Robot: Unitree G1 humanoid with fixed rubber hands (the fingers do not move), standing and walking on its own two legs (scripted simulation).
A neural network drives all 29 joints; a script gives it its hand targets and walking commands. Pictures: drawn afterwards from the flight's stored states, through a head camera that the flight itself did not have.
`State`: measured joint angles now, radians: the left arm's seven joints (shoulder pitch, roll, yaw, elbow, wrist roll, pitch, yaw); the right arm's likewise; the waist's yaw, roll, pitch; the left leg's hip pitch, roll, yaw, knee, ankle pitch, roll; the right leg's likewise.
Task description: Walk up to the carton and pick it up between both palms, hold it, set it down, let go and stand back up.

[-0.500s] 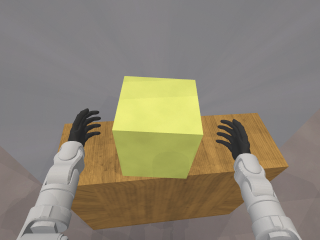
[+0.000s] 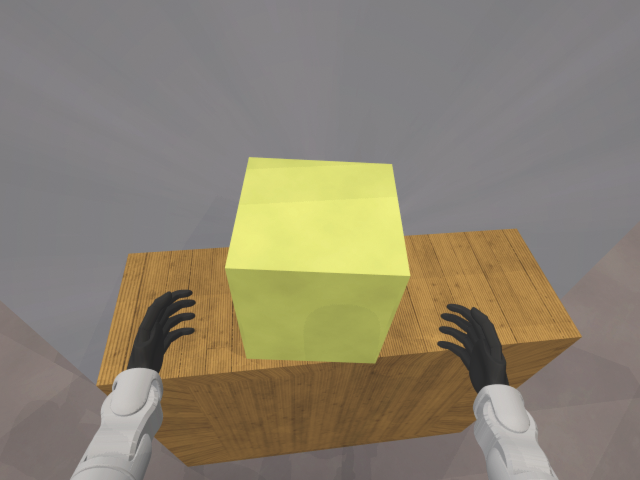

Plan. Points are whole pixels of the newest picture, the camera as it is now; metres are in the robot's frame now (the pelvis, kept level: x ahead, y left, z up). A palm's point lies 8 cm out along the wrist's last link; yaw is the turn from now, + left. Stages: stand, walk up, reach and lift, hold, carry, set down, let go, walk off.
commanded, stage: set down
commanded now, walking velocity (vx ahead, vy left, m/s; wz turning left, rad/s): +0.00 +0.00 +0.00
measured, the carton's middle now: (315, 266) +0.41 +0.02 -0.01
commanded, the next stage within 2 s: let go in 1.32 s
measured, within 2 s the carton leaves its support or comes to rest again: neither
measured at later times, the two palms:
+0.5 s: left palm (141, 404) +0.21 +0.23 -0.04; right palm (479, 424) +0.20 -0.20 -0.05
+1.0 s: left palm (143, 431) +0.18 +0.23 -0.06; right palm (487, 453) +0.17 -0.21 -0.07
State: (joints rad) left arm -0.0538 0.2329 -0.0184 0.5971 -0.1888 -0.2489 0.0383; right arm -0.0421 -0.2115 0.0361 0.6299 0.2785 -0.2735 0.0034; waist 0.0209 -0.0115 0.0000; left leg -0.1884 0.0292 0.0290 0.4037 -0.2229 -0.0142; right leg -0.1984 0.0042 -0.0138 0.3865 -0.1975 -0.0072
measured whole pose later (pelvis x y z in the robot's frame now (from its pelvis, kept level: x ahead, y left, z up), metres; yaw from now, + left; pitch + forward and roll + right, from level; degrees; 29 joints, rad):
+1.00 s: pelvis +0.01 +0.00 +0.00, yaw -1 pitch -3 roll +0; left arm 0.19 0.22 -0.01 0.53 -0.07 -0.06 0.03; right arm 0.18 -0.16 0.00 0.70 0.08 -0.27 0.01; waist 0.03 -0.01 0.07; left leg -0.07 0.04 0.04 0.36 -0.23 -0.02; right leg -0.09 0.01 0.00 0.35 -0.20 -0.01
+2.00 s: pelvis +0.00 +0.00 -0.01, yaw +3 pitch -1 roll -1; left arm 0.22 0.21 0.02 0.63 0.04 0.02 -0.01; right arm 0.27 -0.21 -0.04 0.75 -0.03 0.00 0.03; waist 0.01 0.00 0.00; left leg -0.23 0.02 -0.02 0.52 -0.28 -0.02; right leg -0.21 0.00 -0.06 0.48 -0.26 0.00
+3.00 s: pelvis -0.01 +0.00 +0.00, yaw +8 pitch -1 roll -1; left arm 0.35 0.12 0.02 1.14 0.02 0.00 0.03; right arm 0.36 -0.12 0.01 1.09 -0.02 0.00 -0.03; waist 0.01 0.00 -0.01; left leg -0.23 -0.02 -0.11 0.46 -0.21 -0.01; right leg -0.18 -0.04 -0.15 0.43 -0.23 0.00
